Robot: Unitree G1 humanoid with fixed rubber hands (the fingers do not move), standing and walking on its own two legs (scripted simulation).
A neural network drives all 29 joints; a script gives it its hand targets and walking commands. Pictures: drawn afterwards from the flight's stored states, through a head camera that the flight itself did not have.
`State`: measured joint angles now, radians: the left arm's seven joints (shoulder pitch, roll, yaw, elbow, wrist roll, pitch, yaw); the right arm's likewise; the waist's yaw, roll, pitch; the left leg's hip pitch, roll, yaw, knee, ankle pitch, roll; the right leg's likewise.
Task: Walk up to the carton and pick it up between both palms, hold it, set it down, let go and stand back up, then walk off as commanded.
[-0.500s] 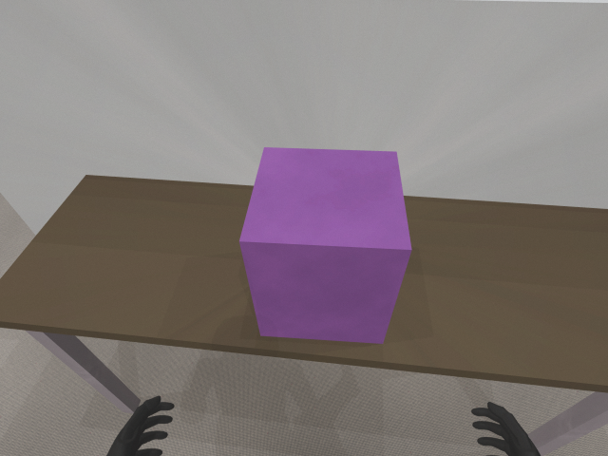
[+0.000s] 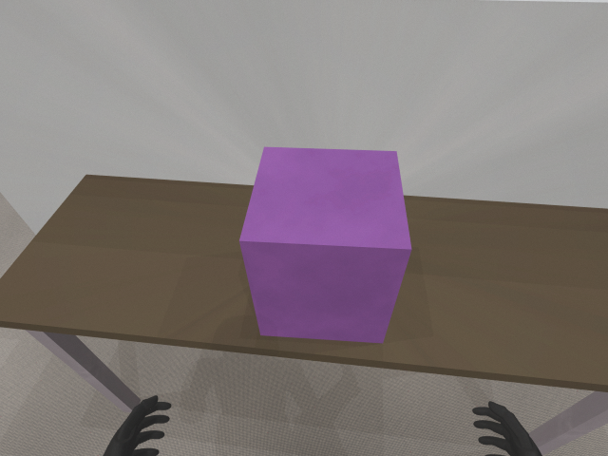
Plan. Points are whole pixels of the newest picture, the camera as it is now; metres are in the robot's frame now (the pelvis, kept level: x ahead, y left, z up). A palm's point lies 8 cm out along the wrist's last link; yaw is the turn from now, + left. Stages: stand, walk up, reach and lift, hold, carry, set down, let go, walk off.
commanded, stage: stand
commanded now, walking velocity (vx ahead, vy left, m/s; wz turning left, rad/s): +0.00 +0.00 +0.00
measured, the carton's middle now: (325, 247) +0.45 +0.00 +0.01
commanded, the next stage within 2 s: none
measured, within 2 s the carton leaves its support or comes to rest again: neither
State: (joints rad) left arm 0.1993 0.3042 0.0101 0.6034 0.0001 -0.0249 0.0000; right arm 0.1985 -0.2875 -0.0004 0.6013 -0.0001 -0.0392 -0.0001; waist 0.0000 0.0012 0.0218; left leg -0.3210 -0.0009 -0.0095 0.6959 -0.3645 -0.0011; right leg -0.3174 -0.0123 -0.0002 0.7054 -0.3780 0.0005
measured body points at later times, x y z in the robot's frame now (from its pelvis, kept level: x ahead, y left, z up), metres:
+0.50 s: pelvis -0.01 +0.00 +0.00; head -0.01 +0.00 +0.45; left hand +0.16 +0.27 -0.08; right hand +0.16 -0.26 -0.08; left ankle +0.00 +0.12 -0.72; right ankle +0.00 -0.12 -0.72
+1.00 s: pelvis -0.02 +0.00 +0.00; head -0.02 +0.00 +0.45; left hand +0.14 +0.27 -0.08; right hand +0.15 -0.26 -0.08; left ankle +0.00 +0.12 -0.72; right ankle +0.00 -0.12 -0.72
